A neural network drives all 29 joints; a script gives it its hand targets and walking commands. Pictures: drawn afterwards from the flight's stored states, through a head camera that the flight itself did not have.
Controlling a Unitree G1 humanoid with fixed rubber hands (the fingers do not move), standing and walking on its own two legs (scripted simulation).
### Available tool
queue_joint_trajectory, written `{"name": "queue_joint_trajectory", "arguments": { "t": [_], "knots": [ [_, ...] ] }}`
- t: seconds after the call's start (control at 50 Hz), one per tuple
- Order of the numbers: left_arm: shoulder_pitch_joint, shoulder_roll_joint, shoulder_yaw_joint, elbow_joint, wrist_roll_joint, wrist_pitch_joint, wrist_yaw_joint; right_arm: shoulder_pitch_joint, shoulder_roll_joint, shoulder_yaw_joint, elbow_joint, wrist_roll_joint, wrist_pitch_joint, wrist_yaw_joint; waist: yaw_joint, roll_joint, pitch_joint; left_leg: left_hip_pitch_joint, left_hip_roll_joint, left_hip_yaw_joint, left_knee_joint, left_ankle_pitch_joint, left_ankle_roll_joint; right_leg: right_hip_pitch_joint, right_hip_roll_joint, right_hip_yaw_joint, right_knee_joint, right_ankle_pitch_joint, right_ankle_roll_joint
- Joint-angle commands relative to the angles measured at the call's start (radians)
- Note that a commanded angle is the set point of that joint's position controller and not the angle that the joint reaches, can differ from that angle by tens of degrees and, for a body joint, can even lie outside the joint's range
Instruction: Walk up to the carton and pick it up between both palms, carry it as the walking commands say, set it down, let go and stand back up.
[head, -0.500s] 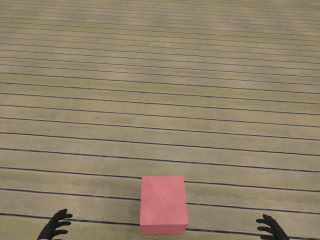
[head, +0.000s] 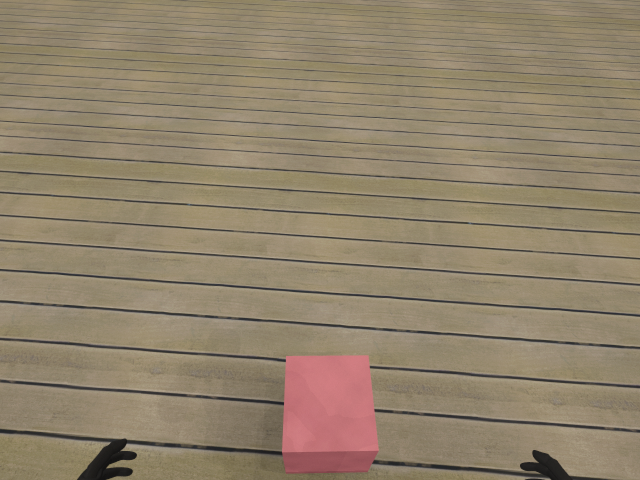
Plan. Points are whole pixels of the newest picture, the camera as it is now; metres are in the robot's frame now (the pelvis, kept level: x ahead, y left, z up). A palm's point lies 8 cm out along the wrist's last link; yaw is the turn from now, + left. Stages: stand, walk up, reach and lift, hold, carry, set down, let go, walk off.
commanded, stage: stand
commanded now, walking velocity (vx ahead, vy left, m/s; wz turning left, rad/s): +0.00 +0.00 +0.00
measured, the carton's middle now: (327, 414) +0.40 -0.02 -0.66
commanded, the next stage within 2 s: none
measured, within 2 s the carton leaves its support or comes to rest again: neither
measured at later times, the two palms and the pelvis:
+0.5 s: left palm out of the picture +0.08 +0.31 -0.10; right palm out of the picture +0.08 -0.31 -0.10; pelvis -0.01 +0.00 +0.00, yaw +0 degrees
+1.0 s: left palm out of the picture +0.07 +0.31 -0.10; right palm out of the picture +0.08 -0.31 -0.10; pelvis -0.02 +0.00 +0.00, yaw +0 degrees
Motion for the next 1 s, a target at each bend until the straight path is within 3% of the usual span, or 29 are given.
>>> {"name": "queue_joint_trajectory", "arguments": {
  "t": [0.0, 0.36, 0.98],
  "knots": [
    [-0.037, 0.156, 0.031, -0.037, -0.001, -0.012, 0.003, -0.037, -0.166, -0.034, -0.036, 0.001, -0.013, -0.003, 0.001, 0.008, -0.020, -0.019, 0.125, -0.106, -0.065, 0.234, -0.010, 0.007, -0.112, 0.096, -0.053, 0.210, -0.008],
    [-0.041, 0.176, 0.026, 0.035, -0.006, -0.016, -0.001, -0.055, -0.183, -0.025, 0.038, 0.008, -0.016, 0.001, 0.001, 0.009, -0.004, -0.019, 0.132, -0.115, -0.099, 0.181, -0.002, 0.007, -0.119, 0.105, -0.088, 0.164, -0.012],
    [-0.061, 0.194, 0.021, 0.096, -0.013, -0.017, -0.004, -0.077, -0.197, -0.019, 0.097, 0.014, -0.019, 0.004, 0.002, 0.009, -0.009, -0.005, 0.141, -0.118, -0.115, 0.201, 0.003, 0.017, -0.130, 0.106, -0.104, 0.179, -0.016]
  ]
}}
